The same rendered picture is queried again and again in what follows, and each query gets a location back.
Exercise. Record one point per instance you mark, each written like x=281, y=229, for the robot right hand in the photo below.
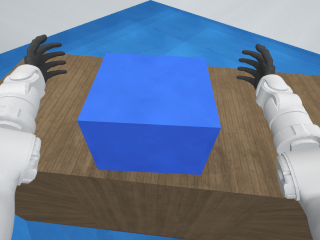
x=263, y=67

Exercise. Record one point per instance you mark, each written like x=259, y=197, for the pedestal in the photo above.
x=236, y=197

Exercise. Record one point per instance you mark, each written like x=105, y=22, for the carton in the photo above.
x=150, y=113

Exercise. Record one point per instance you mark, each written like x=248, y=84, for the robot right forearm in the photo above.
x=288, y=120

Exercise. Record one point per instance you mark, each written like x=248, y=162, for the robot left forearm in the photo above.
x=20, y=96

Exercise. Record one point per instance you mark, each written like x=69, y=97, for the robot left hand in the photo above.
x=36, y=57

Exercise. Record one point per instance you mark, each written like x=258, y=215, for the robot right upper arm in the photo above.
x=298, y=174

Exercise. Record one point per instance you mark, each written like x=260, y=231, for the robot left upper arm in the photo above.
x=19, y=157

